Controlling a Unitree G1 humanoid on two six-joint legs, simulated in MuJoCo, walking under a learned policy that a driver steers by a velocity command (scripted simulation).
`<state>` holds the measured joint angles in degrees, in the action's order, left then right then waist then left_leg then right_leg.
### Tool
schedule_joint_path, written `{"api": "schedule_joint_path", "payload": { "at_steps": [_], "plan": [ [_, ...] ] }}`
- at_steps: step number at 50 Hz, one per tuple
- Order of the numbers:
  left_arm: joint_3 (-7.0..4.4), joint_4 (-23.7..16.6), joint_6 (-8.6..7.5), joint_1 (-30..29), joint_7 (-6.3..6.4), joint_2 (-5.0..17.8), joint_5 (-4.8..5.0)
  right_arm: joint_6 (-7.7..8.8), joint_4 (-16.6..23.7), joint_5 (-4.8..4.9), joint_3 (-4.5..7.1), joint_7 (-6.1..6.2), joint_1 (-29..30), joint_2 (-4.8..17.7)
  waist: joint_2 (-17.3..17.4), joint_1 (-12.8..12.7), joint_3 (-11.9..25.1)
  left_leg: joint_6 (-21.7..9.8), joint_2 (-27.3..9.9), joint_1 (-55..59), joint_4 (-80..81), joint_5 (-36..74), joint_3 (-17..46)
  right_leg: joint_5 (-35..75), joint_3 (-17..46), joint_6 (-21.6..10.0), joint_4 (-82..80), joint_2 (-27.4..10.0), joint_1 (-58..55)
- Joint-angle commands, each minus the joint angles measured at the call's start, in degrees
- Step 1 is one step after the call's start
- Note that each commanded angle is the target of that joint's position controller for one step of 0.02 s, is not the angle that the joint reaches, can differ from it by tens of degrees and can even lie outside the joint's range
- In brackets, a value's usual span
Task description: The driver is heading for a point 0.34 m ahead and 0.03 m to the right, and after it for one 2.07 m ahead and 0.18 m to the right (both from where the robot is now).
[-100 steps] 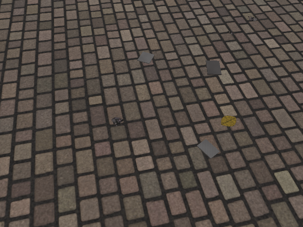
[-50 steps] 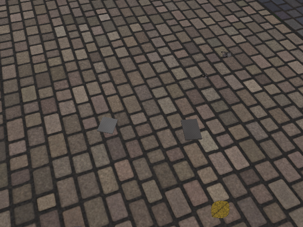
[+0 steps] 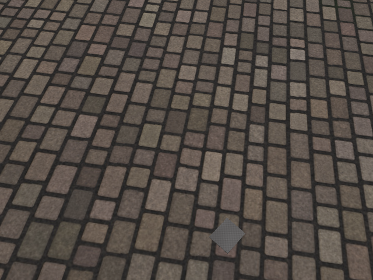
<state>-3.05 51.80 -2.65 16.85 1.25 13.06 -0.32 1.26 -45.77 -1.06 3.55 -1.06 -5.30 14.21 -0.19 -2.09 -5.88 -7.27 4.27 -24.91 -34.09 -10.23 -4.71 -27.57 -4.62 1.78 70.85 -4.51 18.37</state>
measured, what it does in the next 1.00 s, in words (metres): walks ahead: right foot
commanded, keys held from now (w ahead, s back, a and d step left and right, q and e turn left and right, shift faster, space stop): q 0.10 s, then no key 0.90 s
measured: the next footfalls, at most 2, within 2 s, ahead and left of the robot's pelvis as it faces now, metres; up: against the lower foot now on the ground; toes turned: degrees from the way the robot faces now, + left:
right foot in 0.52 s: +0.14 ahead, -0.14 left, +0.00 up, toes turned +10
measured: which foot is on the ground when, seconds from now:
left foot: down 0.00-1.00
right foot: up 0.00-0.50, down 0.52-1.00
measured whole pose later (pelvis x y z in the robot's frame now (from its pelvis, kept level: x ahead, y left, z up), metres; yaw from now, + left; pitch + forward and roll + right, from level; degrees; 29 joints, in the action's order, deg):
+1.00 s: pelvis +0.10 -0.06 +0.03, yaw +9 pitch -2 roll +1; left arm 0.1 59.6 -0.3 13.4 1.9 11.8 -0.6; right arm -0.6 -63.2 -0.3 0.4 2.1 -13.5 12.3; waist 0.0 0.4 -1.9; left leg -1.6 3.9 -7.1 -19.3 -10.1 4.9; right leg -12.6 0.0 -3.1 20.5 2.7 6.1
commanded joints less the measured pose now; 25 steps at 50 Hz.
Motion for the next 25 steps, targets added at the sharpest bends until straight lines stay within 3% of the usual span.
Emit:
{"api": "schedule_joint_path", "payload": {
  "at_steps": [1,2,4,6,12,16,22,24,25],
  "plan": [
    [-1.05,-4.8,0.21,0.9,0.15,5.8,-1.33,-0.55,1.4,1.78,2.25,1.61,-7.0,7.3,0.7,1.9,9.8,-10.0,-16.7,20.2,13.1,42.6,19.1,4.2,5.8,0.4,2.3,-1.7,15.4],
    [-1.13,-4.4,1.38,2.5,0.07,5.8,-2.07,-0.55,1.7,1.64,1.79,1.63,-6.1,6.2,1.3,0.7,9.9,-8.8,-15.3,16.8,14.0,41.7,17.7,5.0,5.8,0.8,0.4,-1.7,12.4],
    [-1.02,-4.8,2.99,3.2,-0.02,5.0,-1.86,0.05,1.8,0.88,2.08,1.22,-6.8,7.7,1.0,-0.2,11.4,-8.3,-13.8,14.4,14.3,42.9,17.0,6.3,5.5,1.3,-2.3,-0.6,10.5],
    [-0.95,-5.3,3.64,2.3,-0.01,4.8,-1.57,0.25,2.0,0.49,2.43,1.09,-7.7,9.0,1.4,0.0,12.2,-7.6,-13.2,13.7,15.1,39.5,16.9,8.6,5.6,1.3,-4.9,-0.1,10.9],
    [-1.24,-6.9,4.77,-4.5,0.30,6.2,-1.29,-0.48,1.3,0.26,1.73,1.58,-11.4,7.9,4.3,2.9,10.0,-5.1,-13.6,16.4,18.5,21.7,20.5,12.5,7.0,0.8,-13.0,0.0,14.6],
    [-0.97,-7.0,4.89,-6.4,0.43,5.7,-0.91,-0.69,0.6,-0.24,1.20,1.89,-12.5,7.3,4.8,3.8,8.3,-5.3,-14.1,18.0,18.7,17.0,21.7,10.9,7.2,0.1,-19.6,0.9,12.6],
    [-0.29,-5.9,4.45,-5.1,1.20,4.7,0.24,-1.19,-0.7,-0.70,0.27,2.08,-11.3,7.0,5.8,3.6,7.3,-5.8,-13.9,15.9,15.0,20.5,22.6,4.8,5.3,-1.9,-33.8,4.4,0.6],
    [0.13,-4.4,3.87,-1.7,1.57,3.6,0.23,-1.47,-1.2,0.10,-0.23,2.48,-9.7,6.5,4.5,1.2,7.0,-3.3,-12.5,13.9,12.3,20.2,22.4,13.4,4.8,-2.9,-48.7,4.6,-7.6],
    [0.15,-3.9,3.14,-0.8,1.82,4.5,-0.41,-1.25,-1.3,0.42,-0.77,2.60,-10.3,5.2,2.4,1.3,7.6,-0.6,-11.2,10.8,11.5,15.7,22.3,20.4,8.6,-3.4,-54.2,1.2,-13.6]
  ]
}}
Over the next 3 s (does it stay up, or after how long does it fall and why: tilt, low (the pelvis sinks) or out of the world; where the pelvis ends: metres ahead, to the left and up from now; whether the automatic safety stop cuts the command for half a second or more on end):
stays up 0.13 -0.09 0.02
